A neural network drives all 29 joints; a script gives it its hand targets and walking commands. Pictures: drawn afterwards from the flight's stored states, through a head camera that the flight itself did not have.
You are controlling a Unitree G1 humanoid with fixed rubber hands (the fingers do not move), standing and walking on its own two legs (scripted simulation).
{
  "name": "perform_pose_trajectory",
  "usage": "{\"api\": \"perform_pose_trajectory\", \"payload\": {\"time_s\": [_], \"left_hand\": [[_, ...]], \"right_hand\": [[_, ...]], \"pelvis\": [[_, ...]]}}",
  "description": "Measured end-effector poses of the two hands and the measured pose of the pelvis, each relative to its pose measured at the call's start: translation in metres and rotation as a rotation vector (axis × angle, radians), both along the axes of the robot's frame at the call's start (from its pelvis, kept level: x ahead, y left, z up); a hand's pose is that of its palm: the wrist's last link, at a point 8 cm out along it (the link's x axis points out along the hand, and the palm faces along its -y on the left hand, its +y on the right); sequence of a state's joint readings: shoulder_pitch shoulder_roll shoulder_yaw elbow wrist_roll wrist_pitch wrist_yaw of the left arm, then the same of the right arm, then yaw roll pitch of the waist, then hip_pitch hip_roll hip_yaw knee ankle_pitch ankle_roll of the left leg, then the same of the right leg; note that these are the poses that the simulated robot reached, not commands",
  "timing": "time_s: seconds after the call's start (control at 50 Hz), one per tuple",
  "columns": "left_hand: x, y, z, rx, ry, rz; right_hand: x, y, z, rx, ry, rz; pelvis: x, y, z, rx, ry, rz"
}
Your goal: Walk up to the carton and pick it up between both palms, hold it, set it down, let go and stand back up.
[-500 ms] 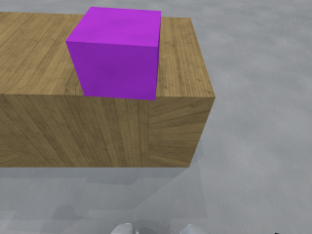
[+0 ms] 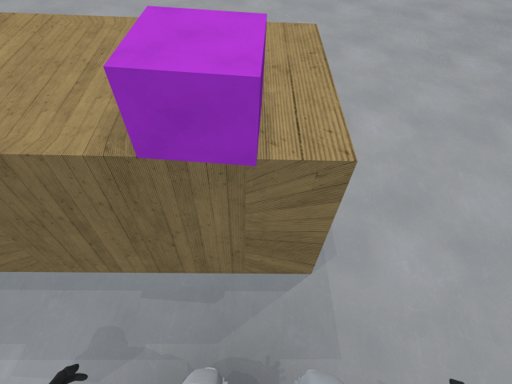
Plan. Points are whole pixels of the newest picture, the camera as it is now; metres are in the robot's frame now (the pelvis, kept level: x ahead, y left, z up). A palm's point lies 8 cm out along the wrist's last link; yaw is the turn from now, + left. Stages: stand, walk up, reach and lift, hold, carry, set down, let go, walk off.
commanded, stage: walk up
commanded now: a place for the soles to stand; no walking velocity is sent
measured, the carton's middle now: (201, 86) +0.73 +0.15 +0.05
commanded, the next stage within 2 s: none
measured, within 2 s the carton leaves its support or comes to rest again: neither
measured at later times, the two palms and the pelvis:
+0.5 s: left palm out of the picture +0.07 +0.38 -0.10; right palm out of the picture +0.12 -0.29 -0.08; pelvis +0.03 +0.04 +0.00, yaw +2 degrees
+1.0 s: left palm out of the picture +0.20 +0.43 -0.06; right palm (395, 346) +0.20 -0.23 -0.10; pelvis +0.13 +0.09 +0.00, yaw +4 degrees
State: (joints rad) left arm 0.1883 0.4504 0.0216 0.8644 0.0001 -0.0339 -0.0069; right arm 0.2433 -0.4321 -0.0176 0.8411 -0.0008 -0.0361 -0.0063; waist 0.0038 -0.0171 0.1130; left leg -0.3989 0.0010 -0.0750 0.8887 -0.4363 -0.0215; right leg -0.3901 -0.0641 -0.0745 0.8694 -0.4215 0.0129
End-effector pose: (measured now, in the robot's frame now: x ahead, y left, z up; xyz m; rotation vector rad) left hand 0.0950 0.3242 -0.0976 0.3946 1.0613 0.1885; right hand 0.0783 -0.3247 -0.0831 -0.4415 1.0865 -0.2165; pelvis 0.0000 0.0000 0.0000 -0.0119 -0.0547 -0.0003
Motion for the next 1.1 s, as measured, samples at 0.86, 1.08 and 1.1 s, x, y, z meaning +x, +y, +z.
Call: {"api": "perform_pose_trajectory", "payload": {"time_s": [0.86, 1.08, 1.1], "left_hand": [[0.081, 0.120, 0.029, 0.083, -0.029, 0.034], [0.087, 0.113, 0.041, 0.126, -0.006, 0.062], [0.084, 0.114, 0.040, 0.125, 0.006, 0.066]], "right_hand": [[0.099, 0.099, -0.003, 0.042, 0.036, 0.054], [0.145, 0.100, -0.015, 0.093, 0.011, 0.057], [0.148, 0.101, -0.014, 0.092, 0.010, 0.059]], "pelvis": [[0.101, 0.099, 0.007, 0.002, 0.009, 0.070], [0.142, 0.091, 0.009, 0.017, -0.027, 0.066], [0.144, 0.093, 0.009, 0.015, -0.029, 0.066]]}}
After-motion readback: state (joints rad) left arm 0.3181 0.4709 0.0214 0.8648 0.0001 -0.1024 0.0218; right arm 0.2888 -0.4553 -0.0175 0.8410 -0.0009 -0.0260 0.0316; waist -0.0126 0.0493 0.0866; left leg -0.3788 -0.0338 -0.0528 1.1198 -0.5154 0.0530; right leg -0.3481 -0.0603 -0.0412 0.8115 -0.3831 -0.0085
